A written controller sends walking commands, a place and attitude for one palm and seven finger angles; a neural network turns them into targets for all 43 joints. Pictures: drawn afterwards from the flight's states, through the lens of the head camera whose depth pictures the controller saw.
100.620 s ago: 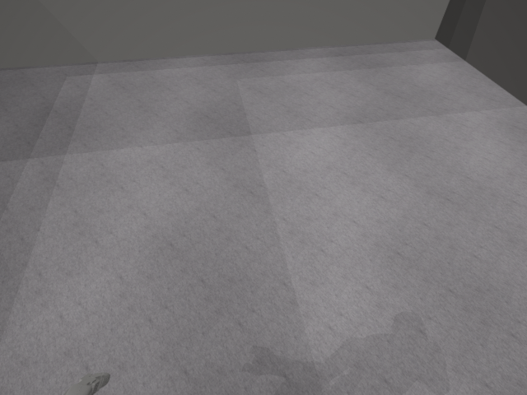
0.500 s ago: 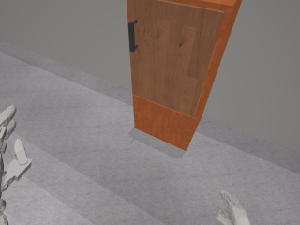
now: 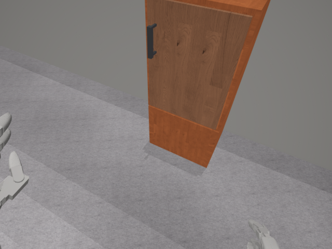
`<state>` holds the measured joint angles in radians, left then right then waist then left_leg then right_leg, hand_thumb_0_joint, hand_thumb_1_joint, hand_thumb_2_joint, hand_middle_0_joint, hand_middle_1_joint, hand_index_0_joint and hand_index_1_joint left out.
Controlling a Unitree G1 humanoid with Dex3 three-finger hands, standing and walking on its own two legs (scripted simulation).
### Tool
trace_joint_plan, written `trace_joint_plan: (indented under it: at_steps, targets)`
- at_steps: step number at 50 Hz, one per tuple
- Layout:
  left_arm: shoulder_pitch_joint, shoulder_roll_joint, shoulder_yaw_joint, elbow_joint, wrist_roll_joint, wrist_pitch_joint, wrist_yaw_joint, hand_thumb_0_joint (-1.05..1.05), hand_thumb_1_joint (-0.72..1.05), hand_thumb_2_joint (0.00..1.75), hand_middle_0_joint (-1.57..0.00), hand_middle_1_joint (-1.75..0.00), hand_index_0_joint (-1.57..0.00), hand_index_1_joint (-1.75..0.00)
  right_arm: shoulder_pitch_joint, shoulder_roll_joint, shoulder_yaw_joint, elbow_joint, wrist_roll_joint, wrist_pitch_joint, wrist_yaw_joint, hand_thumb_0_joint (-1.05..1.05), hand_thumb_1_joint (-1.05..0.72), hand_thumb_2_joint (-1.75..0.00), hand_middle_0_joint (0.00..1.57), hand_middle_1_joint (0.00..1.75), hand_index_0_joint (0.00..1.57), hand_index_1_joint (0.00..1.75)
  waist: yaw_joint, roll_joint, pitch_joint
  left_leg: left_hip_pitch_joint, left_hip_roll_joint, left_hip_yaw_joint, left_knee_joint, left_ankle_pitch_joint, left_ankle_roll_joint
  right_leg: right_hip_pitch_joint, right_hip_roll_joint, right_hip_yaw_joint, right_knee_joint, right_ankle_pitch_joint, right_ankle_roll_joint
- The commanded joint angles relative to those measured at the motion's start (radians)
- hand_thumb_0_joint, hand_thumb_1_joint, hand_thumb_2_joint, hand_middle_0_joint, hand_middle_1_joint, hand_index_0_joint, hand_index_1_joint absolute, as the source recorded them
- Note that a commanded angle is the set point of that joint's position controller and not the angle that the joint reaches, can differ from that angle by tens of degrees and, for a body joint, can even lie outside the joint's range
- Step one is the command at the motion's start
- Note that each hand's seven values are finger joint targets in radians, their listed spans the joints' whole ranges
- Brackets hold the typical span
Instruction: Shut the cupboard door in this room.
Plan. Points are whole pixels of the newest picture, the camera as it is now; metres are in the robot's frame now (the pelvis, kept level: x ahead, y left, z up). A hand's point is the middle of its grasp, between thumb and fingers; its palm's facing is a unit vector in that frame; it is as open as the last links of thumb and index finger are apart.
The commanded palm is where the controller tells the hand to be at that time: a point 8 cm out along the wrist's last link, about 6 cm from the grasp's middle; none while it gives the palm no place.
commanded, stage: stop stepping back and stand still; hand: left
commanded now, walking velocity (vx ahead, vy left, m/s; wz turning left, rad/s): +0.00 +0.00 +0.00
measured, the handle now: (152, 41) +0.95 +0.11 +0.07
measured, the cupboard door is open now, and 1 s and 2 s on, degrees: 0 0 0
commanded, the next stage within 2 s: let the arm hang, fingers relaxed in 0.12 s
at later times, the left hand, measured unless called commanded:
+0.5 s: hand out of the picture +0.06 +0.16 -0.16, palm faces -0.07 -0.98 -0.18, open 7.4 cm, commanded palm none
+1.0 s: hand out of the picture +0.01 +0.21 -0.16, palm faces +0.00 -0.95 -0.31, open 7.4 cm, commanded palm none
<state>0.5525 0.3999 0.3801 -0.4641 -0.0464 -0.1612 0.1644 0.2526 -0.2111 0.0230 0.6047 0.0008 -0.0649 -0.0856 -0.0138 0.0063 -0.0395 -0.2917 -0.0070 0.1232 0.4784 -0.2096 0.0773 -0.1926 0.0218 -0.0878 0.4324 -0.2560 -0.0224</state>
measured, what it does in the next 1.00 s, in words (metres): stands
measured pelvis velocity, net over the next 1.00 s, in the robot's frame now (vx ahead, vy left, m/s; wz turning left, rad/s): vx -0.01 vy -0.02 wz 0.00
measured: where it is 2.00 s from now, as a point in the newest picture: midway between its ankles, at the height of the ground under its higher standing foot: outside the picture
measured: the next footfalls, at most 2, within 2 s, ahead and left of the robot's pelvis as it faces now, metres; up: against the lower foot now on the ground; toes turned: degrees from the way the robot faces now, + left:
none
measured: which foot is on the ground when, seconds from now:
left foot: down 0.00-1.00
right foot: down 0.00-1.00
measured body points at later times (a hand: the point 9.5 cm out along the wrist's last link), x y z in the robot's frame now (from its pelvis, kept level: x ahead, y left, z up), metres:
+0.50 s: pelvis -0.02 +0.00 -0.01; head +0.00 -0.01 +0.44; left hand +0.06 +0.22 -0.14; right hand +0.07 -0.27 -0.14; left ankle +0.03 +0.06 -0.74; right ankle -0.02 -0.10 -0.74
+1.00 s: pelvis -0.01 -0.02 +0.01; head -0.02 -0.03 +0.46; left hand +0.01 +0.26 -0.13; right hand +0.01 -0.27 -0.15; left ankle +0.03 +0.06 -0.74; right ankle -0.02 -0.10 -0.74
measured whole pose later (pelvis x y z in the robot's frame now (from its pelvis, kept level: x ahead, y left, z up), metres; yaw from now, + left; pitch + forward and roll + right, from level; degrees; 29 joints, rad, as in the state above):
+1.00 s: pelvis -0.01 -0.02 +0.01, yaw +0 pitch -2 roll +0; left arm 0.24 0.27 0.01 1.12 0.01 -0.01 0.01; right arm 0.24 -0.24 0.00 1.11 -0.01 0.01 -0.01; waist -0.01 0.04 0.01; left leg -0.20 0.00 0.12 0.38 -0.15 0.06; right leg -0.12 0.03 -0.09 0.37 -0.22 -0.05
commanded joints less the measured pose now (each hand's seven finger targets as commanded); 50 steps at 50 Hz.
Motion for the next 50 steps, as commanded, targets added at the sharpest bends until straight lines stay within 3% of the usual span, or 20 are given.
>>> trace_joint_plan:
  at_steps: [1,6,10,11,12,13,14,16,18,19,22,28,32,35,42,50]
  targets:
    - [-0.039,0.181,0.148,-0.191,0.002,-0.073,0.026,0.00,0.90,0.90,-0.20,-0.30,-0.20,-0.30,-0.099,-0.118,-0.044,-0.155,-0.001,-0.057,-0.014,0.00,-0.90,-0.90,0.20,0.30,0.20,0.30,0.008,0.105,-0.063,-0.030,0.152,-0.211,-0.166,0.001,-0.065,0.064,-0.068,0.110,-0.034,0.091,0.007]
    - [-0.042,0.152,0.123,-0.109,0.000,-0.060,0.020,0.00,0.90,0.90,-0.20,-0.30,-0.20,-0.30,-0.098,-0.120,-0.045,-0.151,0.005,-0.053,-0.011,0.00,-0.90,-0.90,0.20,0.30,0.20,0.30,0.007,0.042,-0.024,-0.049,0.153,-0.207,-0.181,-0.085,-0.062,0.036,-0.072,0.123,-0.069,0.052,0.011]
    - [-0.095,0.144,0.096,-0.119,0.009,-0.057,0.017,0.00,0.90,0.90,-0.20,-0.30,-0.20,-0.30,-0.104,-0.121,-0.047,-0.151,0.005,-0.053,-0.010,0.00,-0.90,-0.90,0.20,0.30,0.20,0.30,0.005,0.041,-0.013,-0.039,0.139,-0.206,-0.178,-0.148,-0.059,0.003,-0.079,0.142,-0.098,0.002,0.005]
    - [-0.119,0.010,-0.281,0.576,0.064,0.075,-0.119,0.00,0.90,0.90,-0.20,-0.30,-0.20,-0.30,-0.174,-0.307,-0.074,0.049,0.013,-0.116,0.088,0.00,-0.90,-0.90,0.20,0.30,0.20,0.30,-0.014,0.058,0.115,-0.071,0.158,-0.209,-0.014,0.126,-0.044,-0.126,-0.135,0.061,0.022,0.102,-0.007]
    - [-0.129,-0.006,-0.265,0.595,0.056,0.157,-0.145,0.00,0.90,0.90,-0.20,-0.30,-0.20,-0.30,-0.096,-0.261,-0.077,0.050,0.011,-0.044,0.089,0.00,-0.90,-0.90,0.20,0.30,0.20,0.30,-0.010,0.072,0.021,0.008,0.158,-0.172,-0.029,0.168,-0.054,-0.126,-0.132,0.125,-0.003,0.063,-0.018]
    - [-0.140,-0.019,-0.273,0.585,0.055,0.179,-0.151,0.00,0.90,0.90,-0.20,-0.30,-0.20,-0.30,-0.083,-0.258,-0.075,0.034,0.005,-0.027,0.085,0.00,-0.90,-0.90,0.20,0.30,0.20,0.30,-0.009,0.091,0.025,0.001,0.171,-0.178,-0.040,0.121,-0.042,-0.144,-0.114,0.107,0.023,-0.015,-0.015]
    - [-0.169,-0.031,-0.278,0.625,0.063,0.173,-0.155,0.00,0.90,0.90,-0.20,-0.30,-0.20,-0.30,-0.070,-0.246,-0.072,0.051,-0.004,-0.017,0.084,0.00,-0.90,-0.90,0.20,0.30,0.20,0.30,-0.003,0.050,-0.006,-0.013,0.182,-0.202,-0.040,0.154,-0.022,-0.131,-0.092,0.092,0.072,-0.032,-0.020]
    - [-0.205,-0.012,-0.293,0.711,0.064,0.172,-0.160,0.00,0.90,0.90,-0.20,-0.30,-0.20,-0.30,-0.082,-0.250,-0.055,0.054,-0.009,0.005,0.080,0.00,-0.90,-0.90,0.20,0.30,0.20,0.30,0.005,-0.054,0.004,-0.057,0.196,-0.251,-0.082,0.081,0.001,-0.087,-0.079,0.098,0.107,-0.062,-0.022]
    - [-0.226,0.003,-0.305,0.822,0.069,0.169,-0.161,0.00,0.90,0.90,-0.20,-0.30,-0.20,-0.30,-0.096,-0.253,-0.050,0.077,-0.017,0.018,0.080,0.00,-0.90,-0.90,0.20,0.30,0.20,0.30,0.016,-0.151,-0.005,-0.049,0.177,-0.259,-0.084,0.038,0.000,-0.067,-0.093,0.126,0.068,-0.035,-0.030]
    - [-0.236,0.013,-0.311,0.878,0.071,0.167,-0.158,0.00,0.90,0.90,-0.20,-0.30,-0.20,-0.30,-0.092,-0.251,-0.050,0.087,-0.019,0.026,0.082,0.00,-0.90,-0.90,0.20,0.30,0.20,0.30,0.017,-0.167,-0.013,-0.030,0.160,-0.248,-0.074,0.048,-0.007,-0.068,-0.105,0.147,0.050,-0.028,-0.037]
    - [-0.257,-0.001,-0.334,1.042,0.071,0.166,-0.152,0.00,0.90,0.90,-0.20,-0.30,-0.20,-0.30,-0.069,-0.212,-0.040,0.153,-0.026,0.045,0.085,0.00,-0.90,-0.90,0.20,0.30,0.20,0.30,0.007,-0.107,-0.026,0.022,0.117,-0.210,-0.058,0.037,-0.019,-0.075,-0.138,0.191,-0.005,-0.019,-0.054]
    - [-0.237,-0.037,-0.335,1.282,0.064,0.154,-0.144,0.00,0.90,0.90,-0.20,-0.30,-0.20,-0.30,-0.038,-0.158,-0.040,0.274,-0.028,0.059,0.077,0.00,-0.90,-0.90,0.20,0.30,0.20,0.30,0.011,0.168,-0.026,0.049,0.118,-0.200,-0.127,-0.033,-0.027,-0.016,-0.130,0.167,-0.055,-0.008,-0.056]
    - [-0.252,-0.016,-0.339,1.388,0.062,0.150,-0.147,0.00,0.90,0.90,-0.20,-0.30,-0.20,-0.30,-0.014,-0.166,-0.050,0.335,-0.021,0.066,0.069,0.00,-0.90,-0.90,0.20,0.30,0.20,0.30,0.008,0.129,0.038,0.019,0.125,-0.209,-0.161,-0.120,-0.032,-0.008,-0.135,0.169,-0.110,-0.050,-0.064]
    - [-0.269,-0.007,-0.340,1.443,0.061,0.142,-0.148,0.00,0.90,0.90,-0.20,-0.30,-0.20,-0.30,0.006,-0.174,-0.057,0.372,-0.017,0.064,0.066,0.00,-0.90,-0.90,0.20,0.30,0.20,0.30,0.003,0.031,0.066,0.044,0.125,-0.202,-0.151,-0.078,-0.031,-0.025,-0.151,0.182,-0.156,-0.066,-0.069]
    - [-0.290,-0.006,-0.344,1.521,0.060,0.140,-0.146,0.00,0.90,0.90,-0.20,-0.30,-0.20,-0.30,0.025,-0.187,-0.059,0.438,-0.017,0.063,0.061,0.00,-0.90,-0.90,0.20,0.30,0.20,0.30,0.002,-0.044,0.102,0.087,0.132,-0.193,-0.173,-0.064,-0.027,-0.053,-0.146,0.183,-0.193,-0.100,-0.060]
    - [-0.315,0.003,-0.347,1.548,0.059,0.137,-0.142,0.00,0.90,0.90,-0.20,-0.30,-0.20,-0.30,-0.018,-0.185,-0.051,0.470,-0.015,0.054,0.062,0.00,-0.90,-0.90,0.20,0.30,0.20,0.30,0.010,-0.019,0.098,0.111,0.144,-0.190,-0.199,0.045,-0.030,-0.002,-0.147,0.165,-0.180,0.033,-0.045]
